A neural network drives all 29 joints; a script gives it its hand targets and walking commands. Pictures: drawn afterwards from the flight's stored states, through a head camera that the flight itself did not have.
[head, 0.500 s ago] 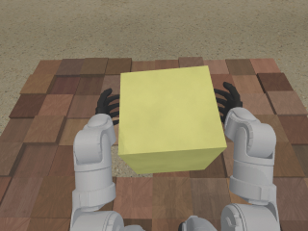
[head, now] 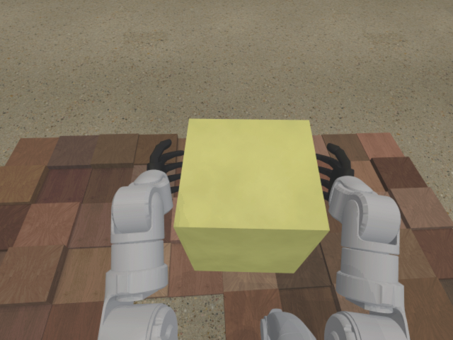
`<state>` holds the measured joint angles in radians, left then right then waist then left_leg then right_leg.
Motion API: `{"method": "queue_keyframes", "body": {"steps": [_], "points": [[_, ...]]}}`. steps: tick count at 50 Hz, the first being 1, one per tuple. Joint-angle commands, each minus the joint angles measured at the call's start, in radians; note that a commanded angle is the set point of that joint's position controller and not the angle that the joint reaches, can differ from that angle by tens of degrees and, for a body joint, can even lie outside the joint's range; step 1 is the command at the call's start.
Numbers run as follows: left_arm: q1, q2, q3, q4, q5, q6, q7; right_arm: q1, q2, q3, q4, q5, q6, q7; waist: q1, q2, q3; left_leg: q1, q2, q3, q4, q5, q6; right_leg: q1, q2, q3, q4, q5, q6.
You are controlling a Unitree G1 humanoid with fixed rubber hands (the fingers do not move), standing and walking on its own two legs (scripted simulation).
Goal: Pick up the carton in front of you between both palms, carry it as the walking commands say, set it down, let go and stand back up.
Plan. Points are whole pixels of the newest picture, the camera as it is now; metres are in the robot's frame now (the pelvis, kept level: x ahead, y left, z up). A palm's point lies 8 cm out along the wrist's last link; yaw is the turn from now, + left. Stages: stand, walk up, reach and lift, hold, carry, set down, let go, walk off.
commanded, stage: carry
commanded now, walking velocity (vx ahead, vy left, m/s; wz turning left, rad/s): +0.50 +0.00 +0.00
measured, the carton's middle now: (246, 202) +0.35 -0.03 +0.02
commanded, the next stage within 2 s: none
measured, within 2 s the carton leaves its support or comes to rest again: neither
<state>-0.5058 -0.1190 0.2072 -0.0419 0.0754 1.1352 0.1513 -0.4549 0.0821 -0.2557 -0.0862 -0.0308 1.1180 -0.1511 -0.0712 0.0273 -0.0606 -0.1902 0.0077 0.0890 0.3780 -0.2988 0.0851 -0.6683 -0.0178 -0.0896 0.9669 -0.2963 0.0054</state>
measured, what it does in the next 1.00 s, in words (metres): walks ahead: right foot, then left foot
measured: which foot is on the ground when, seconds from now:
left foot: down 0.00-0.20, up 0.22-0.56, down 0.58-1.00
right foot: up 0.00-0.16, down 0.18-0.58, up 0.60-0.96, down 0.98-1.00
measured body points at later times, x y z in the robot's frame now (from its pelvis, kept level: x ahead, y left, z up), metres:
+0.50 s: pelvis +0.33 +0.01 +0.00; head +0.33 +0.02 +0.45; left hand +0.60 +0.19 +0.11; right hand +0.62 -0.12 +0.11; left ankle +0.43 +0.14 -0.73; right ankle +0.28 -0.09 -0.74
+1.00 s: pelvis +0.64 +0.04 -0.03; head +0.64 +0.05 +0.42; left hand +0.95 +0.20 +0.08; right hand +0.96 -0.10 +0.08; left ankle +0.48 +0.14 -0.76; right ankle +0.75 -0.08 -0.74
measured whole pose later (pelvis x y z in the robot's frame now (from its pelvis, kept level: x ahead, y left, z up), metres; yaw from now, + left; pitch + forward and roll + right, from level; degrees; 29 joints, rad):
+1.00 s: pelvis +0.64 +0.04 -0.03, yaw +2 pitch +5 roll -2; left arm -0.33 -0.12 0.16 -0.28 0.05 1.19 0.14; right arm -0.32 0.13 -0.18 -0.30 -0.06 1.18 -0.14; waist -0.01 0.03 -0.10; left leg -0.06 0.09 0.18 0.44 -0.45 -0.02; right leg -0.57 -0.06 -0.18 0.62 -0.15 -0.03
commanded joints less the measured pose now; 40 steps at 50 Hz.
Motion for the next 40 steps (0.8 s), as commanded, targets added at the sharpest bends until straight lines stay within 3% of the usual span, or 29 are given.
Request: {"method": "queue_keyframes", "body": {"steps": [1, 4, 5, 7, 8, 9, 10, 11, 12, 13, 14, 16, 18, 20, 23, 24, 26, 27, 28, 29, 30, 31, 32, 34, 35, 37, 38, 39, 40], "points": [[-0.564, -0.856, -0.636, -0.125, -0.24, -0.038, -0.055, -0.718, 0.893, 0.736, -0.193, 0.391, -0.01, 0.165, 0.016, 0.05, -0.341, 0.393, 0.25, -0.203, -0.052, 0.734, 0.049, -0.087, -0.014, -0.01, -0.149, 0.112, 0.002], [-0.46, -0.835, -0.661, -0.209, -0.239, -0.008, -0.056, -0.625, 0.854, 0.743, -0.236, 0.411, 0.016, 0.164, 0.024, 0.113, -0.307, 0.406, 0.175, -0.106, -0.045, 0.815, 0.04, 0.006, 0.032, -0.08, -0.343, 0.215, -0.022], [-0.477, -0.784, -0.642, -0.244, -0.222, 0.003, -0.051, -0.621, 0.835, 0.738, -0.232, 0.403, 0.035, 0.16, 0.035, 0.127, -0.305, 0.429, 0.16, -0.057, 0.006, 1.029, 0.003, 0.065, 0.081, -0.13, -0.41, 0.182, -0.033], [-0.403, -0.763, -0.7, -0.29, -0.243, 0.047, -0.064, -0.45, 0.798, 0.702, -0.208, 0.347, 0.065, 0.155, 0.038, 0.181, -0.298, 0.363, 0.145, 0.002, 0.097, 1.114, -0.023, 0.267, 0.116, -0.199, -0.52, 0.294, -0.045], [-0.363, -0.759, -0.704, -0.314, -0.266, 0.066, -0.072, -0.358, 0.767, 0.687, -0.193, 0.311, 0.088, 0.154, 0.086, 0.179, -0.377, 0.276, 0.152, 0.021, 0.226, 1.041, -0.037, 0.503, 0.082, -0.156, -0.588, 0.342, -0.048], [-0.317, -0.801, -0.716, -0.32, -0.306, 0.087, -0.096, -0.335, 0.728, 0.694, -0.257, 0.271, 0.103, 0.148, 0.099, 0.058, -0.443, 0.106, 0.13, 0.049, 0.398, 0.818, -0.065, 0.746, 0.001, -0.072, -0.554, 0.354, -0.08], [-0.344, -0.76, -0.731, -0.374, -0.299, 0.093, -0.106, -0.329, 0.764, 0.684, -0.233, 0.273, 0.132, 0.151, 0.11, -0.149, -0.516, -0.16, 0.034, 0.005, 0.641, 0.312, -0.083, 0.975, -0.269, 0.364, -0.477, 0.459, -0.198], [-0.332, -0.776, -0.715, -0.374, -0.316, 0.107, -0.113, -0.33, 0.791, 0.708, -0.302, 0.293, 0.137, 0.162, 0.129, -0.296, -0.468, -0.432, -0.09, 0.0, 0.876, -0.198, -0.099, 1.071, -0.395, 0.613, -0.582, 0.594, -0.336], [-0.312, -0.815, -0.753, -0.384, -0.338, 0.114, -0.127, -0.334, 0.801, 0.731, -0.313, 0.282, 0.14, 0.158, 0.12, -0.223, -0.483, -0.489, -0.04, -0.132, 0.964, -0.234, -0.065, 1.05, -0.389, 0.566, -0.558, 0.601, -0.351], [-0.337, -0.876, -0.779, -0.451, -0.374, 0.115, -0.14, -0.347, 0.861, 0.741, -0.359, 0.309, 0.134, 0.167, 0.087, -0.13, -0.43, -0.455, 0.04, -0.156, 0.839, -0.147, -0.049, 0.904, -0.359, 0.441, -0.595, 0.58, -0.28], [-0.33, -0.908, -0.78, -0.434, -0.374, 0.119, -0.156, -0.349, 0.841, 0.736, -0.386, 0.277, 0.135, 0.168, 0.121, -0.065, -0.361, -0.494, 0.022, -0.109, 0.755, -0.123, -0.05, 0.843, -0.326, 0.419, -0.655, 0.518, -0.25], [-0.324, -0.924, -0.808, -0.502, -0.394, 0.117, -0.179, -0.207, 0.892, 0.747, -0.334, 0.236, 0.134, 0.181, 0.091, -0.078, -0.355, -0.324, 0.057, -0.086, 0.512, -0.097, -0.061, 0.706, -0.294, 0.302, -0.709, 0.356, -0.184], [-0.26, -0.951, -0.862, -0.51, -0.437, 0.108, -0.21, -0.205, 0.906, 0.776, -0.439, 0.235, 0.112, 0.177, 0.089, -0.093, -0.345, -0.293, 0.071, -0.038, 0.401, -0.037, -0.076, 0.634, -0.286, 0.191, -0.722, 0.295, -0.197], [-0.204, -0.931, -0.838, -0.513, -0.414, 0.105, -0.205, -0.106, 0.969, 0.792, -0.386, 0.246, 0.112, 0.179, 0.093, -0.188, -0.314, -0.226, 0.051, -0.026, 0.246, 0.085, -0.079, 0.579, -0.232, 0.101, -0.75, 0.29, -0.17], [-0.117, -0.916, -0.823, -0.484, -0.399, 0.112, -0.21, -0.151, 0.926, 0.816, -0.453, 0.259, 0.12, 0.181, 0.097, -0.221, -0.265, -0.212, 0.044, 0.038, 0.088, 0.158, -0.092, 0.572, -0.216, 0.032, -0.743, 0.165, -0.151], [-0.171, -0.884, -0.839, -0.487, -0.399, 0.119, -0.207, -0.13, 0.864, 0.771, -0.415, 0.253, 0.129, 0.187, 0.094, -0.12, -0.243, -0.177, 0.035, 0.06, 0.061, 0.226, -0.1, 0.575, -0.227, 0.041, -0.712, 0.165, -0.147], [-0.177, -0.832, -0.831, -0.451, -0.369, 0.123, -0.187, -0.16, 0.831, 0.787, -0.415, 0.287, 0.131, 0.2, 0.106, -0.107, -0.22, -0.085, 0.033, 0.088, 0.091, 0.282, -0.095, 0.513, -0.196, 0.028, -0.619, 0.125, -0.13], [-0.179, -0.802, -0.803, -0.435, -0.357, 0.121, -0.178, -0.207, 0.822, 0.8, -0.402, 0.294, 0.133, 0.195, 0.093, -0.161, -0.206, -0.103, 0.045, 0.091, 0.046, 0.214, -0.087, 0.491, -0.177, 0.003, -0.596, 0.03, -0.119], [-0.189, -0.772, -0.803, -0.443, -0.337, 0.127, -0.171, -0.182, 0.799, 0.768, -0.346, 0.292, 0.139, 0.194, 0.068, -0.09, -0.284, 0.058, 0.042, 0.101, 0.023, 0.142, -0.066, 0.46, -0.138, -0.042, -0.48, -0.034, -0.097], [-0.248, -0.743, -0.803, -0.398, -0.342, 0.136, -0.162, -0.2, 0.712, 0.751, -0.346, 0.269, 0.14, 0.183, 0.043, 0.041, -0.306, 0.223, 0.137, -0.006, 0.026, 0.019, -0.055, 0.315, -0.082, -0.111, -0.247, -0.016, -0.049], [-0.245, -0.713, -0.757, -0.391, -0.329, 0.137, -0.154, -0.261, 0.674, 0.732, -0.347, 0.253, 0.139, 0.166, 0.034, 0.307, -0.318, 0.331, 0.364, -0.462, -0.077, -0.061, 0.063, 0.065, 0.007, -0.111, 0.027, -0.149, 0.009], [-0.271, -0.688, -0.734, -0.298, -0.333, 0.141, -0.145, -0.251, 0.631, 0.685, -0.268, 0.224, 0.145, 0.15, 0.038, 0.337, -0.242, 0.339, 0.397, -0.561, -0.141, -0.035, 0.087, -0.074, 0.037, -0.003, 0.146, -0.266, 0.012], [-0.293, -0.653, -0.743, -0.299, -0.3, 0.13, -0.126, -0.254, 0.659, 0.678, -0.199, 0.244, 0.138, 0.146, 0.029, 0.267, -0.265, 0.428, 0.384, -0.511, -0.12, 0.123, 0.119, -0.152, 0.007, -0.013, 0.238, -0.232, 0.004], [-0.342, -0.757, -0.723, -0.282, -0.317, 0.108, -0.124, -0.353, 0.71, 0.72, -0.276, 0.289, 0.112, 0.157, 0.017, 0.077, -0.297, 0.374, 0.373, -0.468, -0.062, 0.16, 0.125, -0.187, -0.054, 0.052, 0.283, -0.176, -0.02], [-0.324, -0.779, -0.725, -0.188, -0.324, 0.098, -0.122, -0.386, 0.769, 0.728, -0.217, 0.301, 0.108, 0.16, 0.021, 0.0, -0.314, 0.326, 0.356, -0.377, -0.076, 0.199, 0.103, -0.154, -0.077, 0.055, 0.279, -0.116, -0.033], [-0.354, -0.862, -0.697, -0.188, -0.314, 0.061, -0.118, -0.475, 0.838, 0.781, -0.262, 0.325, 0.076, 0.17, 0.046, 0.016, -0.318, 0.263, 0.357, -0.316, -0.113, 0.155, 0.092, -0.139, -0.129, 0.094, 0.28, -0.074, -0.034], [-0.375, -0.86, -0.719, -0.205, -0.304, 0.049, -0.12, -0.468, 0.849, 0.776, -0.24, 0.334, 0.069, 0.172, 0.041, 0.04, -0.307, 0.209, 0.299, -0.249, -0.131, 0.061, 0.051, -0.114, -0.096, 0.049, 0.294, 0.046, -0.037], [-0.339, -0.851, -0.691, -0.137, -0.287, 0.053, -0.119, -0.479, 0.823, 0.756, -0.194, 0.317, 0.07, 0.171, 0.062, 0.068, -0.278, 0.14, 0.322, -0.19, -0.185, -0.025, 0.063, -0.125, -0.118, 0.05, 0.277, 0.063, -0.02], [-0.42, -0.795, -0.698, -0.241, -0.274, 0.038, -0.112, -0.459, 0.859, 0.762, -0.127, 0.34, 0.065, 0.174, 0.048, 0.146, -0.24, 0.108, 0.32, -0.142, -0.204, -0.071, 0.082, -0.108, -0.121, 0.045, 0.169, 0.039, -0.02]]}}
